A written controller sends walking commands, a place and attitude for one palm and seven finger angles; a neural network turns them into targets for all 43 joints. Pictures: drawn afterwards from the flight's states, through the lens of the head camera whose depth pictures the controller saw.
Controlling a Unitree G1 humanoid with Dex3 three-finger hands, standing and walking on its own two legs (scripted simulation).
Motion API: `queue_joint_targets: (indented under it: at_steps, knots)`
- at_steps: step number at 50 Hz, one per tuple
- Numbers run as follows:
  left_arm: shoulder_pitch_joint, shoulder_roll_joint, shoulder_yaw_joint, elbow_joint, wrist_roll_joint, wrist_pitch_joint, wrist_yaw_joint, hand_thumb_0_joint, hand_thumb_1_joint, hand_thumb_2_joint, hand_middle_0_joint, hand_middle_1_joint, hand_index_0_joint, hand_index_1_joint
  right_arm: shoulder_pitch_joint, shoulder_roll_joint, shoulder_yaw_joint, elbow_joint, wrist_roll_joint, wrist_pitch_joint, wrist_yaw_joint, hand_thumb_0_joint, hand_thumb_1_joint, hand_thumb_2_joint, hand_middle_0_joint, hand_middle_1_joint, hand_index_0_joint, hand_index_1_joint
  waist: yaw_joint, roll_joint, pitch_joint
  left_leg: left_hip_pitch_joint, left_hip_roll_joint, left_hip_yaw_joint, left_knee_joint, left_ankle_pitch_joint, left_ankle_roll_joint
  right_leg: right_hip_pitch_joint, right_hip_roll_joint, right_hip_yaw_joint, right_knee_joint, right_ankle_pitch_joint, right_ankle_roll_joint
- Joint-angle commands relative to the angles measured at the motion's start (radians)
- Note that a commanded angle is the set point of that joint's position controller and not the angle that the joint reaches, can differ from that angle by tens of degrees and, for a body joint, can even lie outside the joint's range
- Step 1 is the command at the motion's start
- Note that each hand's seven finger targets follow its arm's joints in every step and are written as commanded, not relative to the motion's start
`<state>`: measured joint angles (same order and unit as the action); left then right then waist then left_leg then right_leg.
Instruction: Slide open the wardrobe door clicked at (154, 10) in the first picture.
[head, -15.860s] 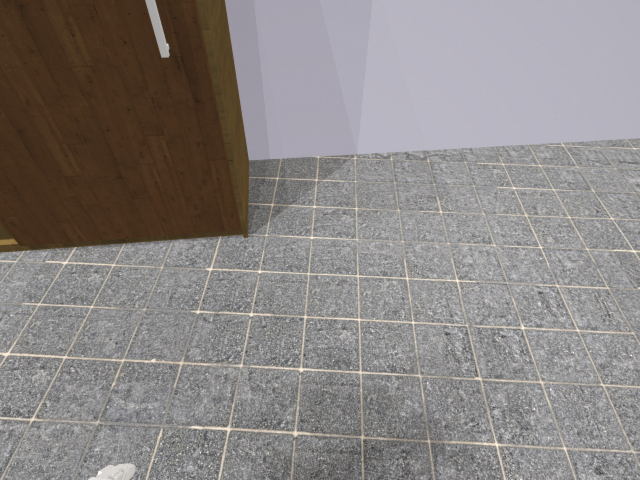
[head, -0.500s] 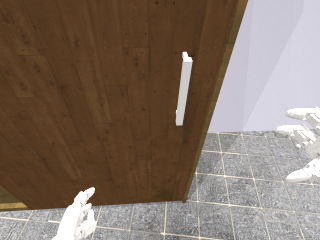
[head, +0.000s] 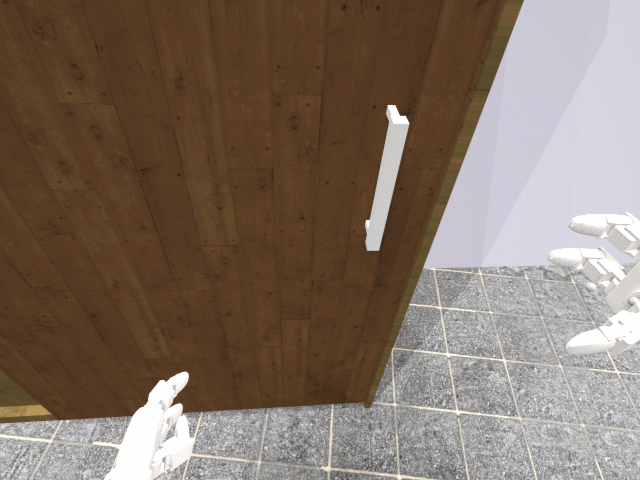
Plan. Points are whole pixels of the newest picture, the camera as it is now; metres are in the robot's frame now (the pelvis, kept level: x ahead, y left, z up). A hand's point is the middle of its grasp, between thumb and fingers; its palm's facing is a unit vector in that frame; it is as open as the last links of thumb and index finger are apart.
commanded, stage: move the hooked fingers beside the handle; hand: right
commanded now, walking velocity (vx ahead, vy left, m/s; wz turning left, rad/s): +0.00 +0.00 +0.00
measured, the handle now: (381, 184) +0.48 -0.08 +0.15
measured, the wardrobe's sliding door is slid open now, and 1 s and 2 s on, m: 0.00 0.00 0.00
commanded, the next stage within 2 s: none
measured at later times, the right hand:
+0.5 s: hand (533, 258) +0.33 -0.24 +0.16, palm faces +0.01 +1.00 -0.03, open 14.0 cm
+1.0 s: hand (487, 237) +0.36 -0.19 +0.16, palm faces -0.03 +1.00 +0.00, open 14.0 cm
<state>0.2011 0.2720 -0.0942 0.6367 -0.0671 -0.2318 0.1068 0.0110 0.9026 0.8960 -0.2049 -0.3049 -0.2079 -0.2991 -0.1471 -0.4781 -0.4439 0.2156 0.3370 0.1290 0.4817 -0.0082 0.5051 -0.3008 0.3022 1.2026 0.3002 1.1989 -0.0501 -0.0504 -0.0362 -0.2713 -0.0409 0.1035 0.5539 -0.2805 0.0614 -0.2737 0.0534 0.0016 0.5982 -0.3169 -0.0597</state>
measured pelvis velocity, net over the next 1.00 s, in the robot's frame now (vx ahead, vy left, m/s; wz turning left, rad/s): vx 0.00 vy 0.00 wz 0.02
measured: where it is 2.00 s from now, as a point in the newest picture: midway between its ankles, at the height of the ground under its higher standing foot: outside the picture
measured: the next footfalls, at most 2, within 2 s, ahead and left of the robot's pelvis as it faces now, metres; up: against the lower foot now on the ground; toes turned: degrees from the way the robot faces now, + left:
none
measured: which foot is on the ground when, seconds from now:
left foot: down 0.00-1.00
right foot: down 0.00-1.00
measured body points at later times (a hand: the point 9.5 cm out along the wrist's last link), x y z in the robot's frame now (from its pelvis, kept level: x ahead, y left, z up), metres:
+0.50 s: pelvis +0.00 +0.01 +0.00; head -0.01 +0.02 +0.45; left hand +0.16 +0.25 -0.08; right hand +0.33 -0.29 +0.16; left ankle +0.01 +0.08 -0.73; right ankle +0.00 -0.08 -0.73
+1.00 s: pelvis +0.00 +0.00 +0.00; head +0.00 +0.01 +0.45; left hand +0.16 +0.24 -0.08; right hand +0.36 -0.24 +0.16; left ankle +0.01 +0.08 -0.73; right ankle +0.00 -0.08 -0.73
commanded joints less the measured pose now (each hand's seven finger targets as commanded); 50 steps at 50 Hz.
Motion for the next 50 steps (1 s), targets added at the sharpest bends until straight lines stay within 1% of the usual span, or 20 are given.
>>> queue_joint_targets:
  at_steps: [1,4,7,11,12,14,15,18,23,26,27,28,31,33,35,37,44,45,47,50]
  knots:
    - [-0.115,0.126,0.055,-0.158,-0.009,-0.066,0.012,0.0,0.9,0.9,-0.2,-0.3,-0.2,-0.3,-0.413,-0.283,-0.055,-0.188,0.008,-0.076,-0.01,0.0,0.5,-0.3,0.3,1.2,0.3,1.2,0.029,-0.062,-0.184,0.032,0.073,-0.119,-0.087,0.131,-0.028,0.057,-0.06,0.088,-0.079,0.173,0.02]
    - [-0.113,0.12,0.055,-0.162,-0.007,-0.067,0.011,0.0,0.9,0.9,-0.2,-0.3,-0.2,-0.3,-0.416,-0.277,-0.051,-0.186,0.005,-0.084,-0.022,0.0,0.5,-0.3,0.3,1.2,0.3,1.2,0.024,-0.052,-0.222,0.059,0.077,-0.13,-0.08,0.168,-0.029,0.057,-0.06,0.08,-0.068,0.196,0.018]
    - [-0.096,0.128,0.059,-0.151,-0.009,-0.061,0.01,0.0,0.9,0.9,-0.2,-0.3,-0.2,-0.3,-0.397,-0.273,-0.051,-0.104,0.002,-0.083,-0.03,0.0,0.5,-0.3,0.3,1.2,0.3,1.2,0.024,0.025,-0.18,0.053,0.079,-0.14,-0.086,0.152,-0.037,0.015,-0.066,0.076,-0.066,0.179,0.015]
    - [-0.101,0.127,0.062,-0.165,-0.009,-0.064,0.004,0.0,0.9,0.9,-0.2,-0.3,-0.2,-0.3,-0.39,-0.281,-0.071,-0.116,-0.007,-0.077,-0.055,0.0,0.5,-0.3,0.3,1.2,0.3,1.2,0.009,-0.028,-0.222,0.077,0.085,-0.139,-0.069,0.193,-0.032,0.021,-0.061,0.069,-0.068,0.204,0.016]
    - [-0.095,0.131,0.065,-0.163,-0.006,-0.059,0.001,0.0,0.9,0.9,-0.2,-0.3,-0.2,-0.3,-0.363,-0.306,-0.096,-0.109,-0.008,-0.077,-0.062,0.0,0.5,-0.3,0.3,1.2,0.3,1.2,0.002,0.023,-0.23,0.101,0.086,-0.142,-0.066,0.218,-0.038,0.006,-0.064,0.063,-0.062,0.221,0.014]
    - [-0.104,0.122,0.062,-0.174,-0.01,-0.06,-0.001,0.0,0.9,0.9,-0.2,-0.3,-0.2,-0.3,-0.386,-0.242,-0.045,-0.145,-0.008,-0.079,-0.066,0.0,0.5,-0.3,0.3,1.2,0.3,1.2,0.011,0.002,-0.22,0.084,0.084,-0.137,-0.062,0.234,-0.041,0.015,-0.062,0.058,-0.069,0.222,0.014]
    - [-0.102,0.12,0.063,-0.172,-0.011,-0.063,0.0,0.0,0.9,0.9,-0.2,-0.3,-0.2,-0.3,-0.41,-0.233,-0.035,-0.163,-0.007,-0.084,-0.07,0.0,0.5,-0.3,0.3,1.2,0.3,1.2,0.015,-0.025,-0.22,0.068,0.081,-0.132,-0.063,0.219,-0.038,0.031,-0.062,0.06,-0.072,0.212,0.016]
    - [-0.084,0.131,0.067,-0.158,-0.009,-0.057,0.005,0.0,0.9,0.9,-0.2,-0.3,-0.2,-0.3,-0.409,-0.258,-0.058,-0.107,-0.014,-0.078,-0.088,0.0,0.5,-0.3,0.3,1.2,0.3,1.2,0.022,0.036,-0.193,0.062,0.081,-0.142,-0.076,0.183,-0.044,-0.002,-0.065,0.055,-0.073,0.182,0.012]
    - [-0.082,0.127,0.067,-0.151,-0.012,-0.053,0.011,0.0,0.9,0.9,-0.2,-0.3,-0.2,-0.3,-0.48,-0.239,-0.022,-0.121,-0.027,-0.09,-0.1,0.0,0.5,-0.3,0.3,1.2,0.3,1.2,0.035,-0.013,-0.209,0.06,0.082,-0.145,-0.077,0.193,-0.041,0.023,-0.065,0.052,-0.074,0.189,0.012]
    - [-0.078,0.121,0.065,-0.147,-0.013,-0.06,0.016,0.0,0.9,0.9,-0.2,-0.3,-0.2,-0.3,-0.54,-0.174,0.045,-0.142,-0.028,-0.108,-0.108,0.0,0.5,-0.3,0.3,1.2,0.3,1.2,0.047,-0.041,-0.22,0.029,0.073,-0.118,-0.076,0.169,-0.031,0.074,-0.064,0.067,-0.091,0.177,0.015]
    - [-0.078,0.122,0.066,-0.145,-0.01,-0.06,0.016,0.0,0.9,0.9,-0.2,-0.3,-0.2,-0.3,-0.532,-0.161,0.055,-0.144,-0.027,-0.11,-0.112,0.0,0.5,-0.3,0.3,1.2,0.3,1.2,0.045,-0.005,-0.231,0.04,0.074,-0.124,-0.076,0.192,-0.031,0.079,-0.067,0.065,-0.086,0.197,0.012]
    - [-0.071,0.127,0.068,-0.139,-0.008,-0.059,0.017,0.0,0.9,0.9,-0.2,-0.3,-0.2,-0.3,-0.504,-0.196,0.014,-0.111,-0.028,-0.105,-0.122,0.0,0.5,-0.3,0.3,1.2,0.3,1.2,0.035,0.017,-0.234,0.055,0.074,-0.12,-0.074,0.195,-0.031,0.06,-0.066,0.068,-0.09,0.197,0.014]
    - [-0.074,0.121,0.066,-0.138,-0.01,-0.058,0.013,0.0,0.9,0.9,-0.2,-0.3,-0.2,-0.3,-0.512,-0.137,0.062,-0.098,-0.035,-0.098,-0.135,0.0,0.5,-0.3,0.3,1.2,0.3,1.2,0.038,0.003,-0.212,0.035,0.074,-0.106,-0.071,0.199,-0.027,0.071,-0.064,0.069,-0.102,0.2,0.02]
    - [-0.067,0.125,0.068,-0.13,-0.01,-0.049,0.01,0.0,0.9,0.9,-0.2,-0.3,-0.2,-0.3,-0.508,-0.153,0.047,-0.072,-0.042,-0.087,-0.151,0.0,0.5,-0.3,0.3,1.2,0.3,1.2,0.037,0.048,-0.205,0.05,0.076,-0.112,-0.075,0.211,-0.031,0.05,-0.066,0.063,-0.103,0.204,0.017]
    - [-0.077,0.119,0.066,-0.138,-0.01,-0.046,0.006,0.0,0.9,0.9,-0.2,-0.3,-0.2,-0.3,-0.542,-0.122,0.077,-0.108,-0.048,-0.089,-0.165,0.0,0.5,-0.3,0.3,1.2,0.3,1.2,0.037,0.007,-0.214,0.043,0.076,-0.103,-0.068,0.21,-0.024,0.068,-0.064,0.068,-0.11,0.211,0.023]
    - [-0.071,0.122,0.07,-0.139,-0.004,-0.04,0.003,0.0,0.9,0.9,-0.2,-0.3,-0.2,-0.3,-0.507,-0.151,0.044,-0.112,-0.052,-0.093,-0.183,0.0,0.5,-0.3,0.3,1.2,0.3,1.2,0.024,0.038,-0.24,0.07,0.075,-0.104,-0.064,0.246,-0.023,0.074,-0.067,0.063,-0.103,0.251,0.024]
    - [-0.069,0.11,0.066,-0.137,-0.005,-0.029,0.0,0.0,0.9,0.9,-0.2,-0.3,-0.2,-0.3,-0.582,-0.048,0.137,-0.128,-0.065,-0.099,-0.21,0.0,0.5,-0.3,0.3,1.2,0.3,1.2,0.046,-0.003,-0.219,0.028,0.072,-0.094,-0.062,0.238,-0.02,0.106,-0.069,0.072,-0.114,0.256,0.038]
    - [-0.067,0.112,0.069,-0.128,-0.007,-0.026,0.002,0.0,0.9,0.9,-0.2,-0.3,-0.2,-0.3,-0.598,-0.058,0.13,-0.114,-0.067,-0.099,-0.218,0.0,0.5,-0.3,0.3,1.2,0.3,1.2,0.05,-0.005,-0.209,0.019,0.072,-0.098,-0.069,0.222,-0.021,0.105,-0.068,0.07,-0.113,0.232,0.036]
    - [-0.061,0.12,0.071,-0.121,-0.004,-0.018,0.004,0.0,0.9,0.9,-0.2,-0.3,-0.2,-0.3,-0.594,-0.063,0.128,-0.077,-0.069,-0.092,-0.227,0.0,0.5,-0.3,0.3,1.2,0.3,1.2,0.05,0.057,-0.214,0.031,0.072,-0.102,-0.074,0.213,-0.022,0.089,-0.071,0.068,-0.113,0.219,0.029]
    - [-0.062,0.115,0.065,-0.119,-0.008,-0.007,0.006,0.0,0.9,0.9,-0.2,-0.3,-0.2,-0.3,-0.682,-0.021,0.181,-0.073,-0.079,-0.093,-0.241,0.0,0.5,-0.3,0.3,1.2,0.3,1.2,0.066,0.011,-0.203,0.008,0.075,-0.098,-0.075,0.182,-0.019,0.092,-0.067,0.077,-0.123,0.192,0.035]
